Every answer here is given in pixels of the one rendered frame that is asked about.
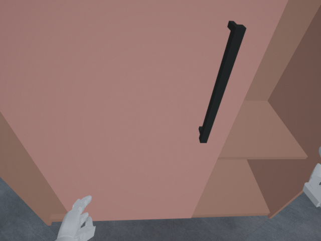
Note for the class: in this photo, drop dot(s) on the wardrobe door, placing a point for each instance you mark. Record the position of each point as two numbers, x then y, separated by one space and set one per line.
107 96
18 157

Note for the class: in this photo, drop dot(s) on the robot right hand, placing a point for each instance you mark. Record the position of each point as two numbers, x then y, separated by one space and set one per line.
312 189

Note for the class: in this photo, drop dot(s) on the handle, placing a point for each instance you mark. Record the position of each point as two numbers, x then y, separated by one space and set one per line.
229 57

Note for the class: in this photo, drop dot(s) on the robot left hand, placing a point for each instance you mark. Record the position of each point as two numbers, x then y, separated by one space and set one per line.
73 220

